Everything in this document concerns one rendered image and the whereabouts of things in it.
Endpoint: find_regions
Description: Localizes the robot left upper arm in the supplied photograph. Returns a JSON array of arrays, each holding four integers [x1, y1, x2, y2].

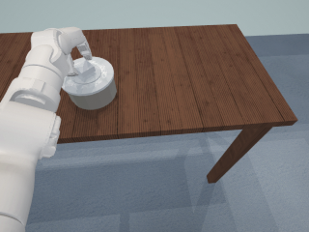
[[0, 101, 62, 232]]

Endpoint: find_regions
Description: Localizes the pot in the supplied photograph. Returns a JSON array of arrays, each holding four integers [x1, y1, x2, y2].
[[68, 77, 117, 110]]

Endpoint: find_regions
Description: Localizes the robot left forearm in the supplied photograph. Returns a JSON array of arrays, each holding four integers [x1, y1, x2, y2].
[[0, 28, 72, 116]]

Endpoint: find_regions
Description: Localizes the robot left hand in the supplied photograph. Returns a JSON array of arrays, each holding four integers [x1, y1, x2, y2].
[[58, 26, 93, 77]]

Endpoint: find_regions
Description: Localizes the lid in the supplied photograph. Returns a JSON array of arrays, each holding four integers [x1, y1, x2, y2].
[[62, 56, 114, 96]]

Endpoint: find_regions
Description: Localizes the knob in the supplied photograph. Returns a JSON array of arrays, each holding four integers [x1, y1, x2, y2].
[[74, 60, 96, 78]]

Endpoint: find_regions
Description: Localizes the table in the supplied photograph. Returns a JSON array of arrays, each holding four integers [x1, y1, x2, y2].
[[0, 24, 298, 184]]

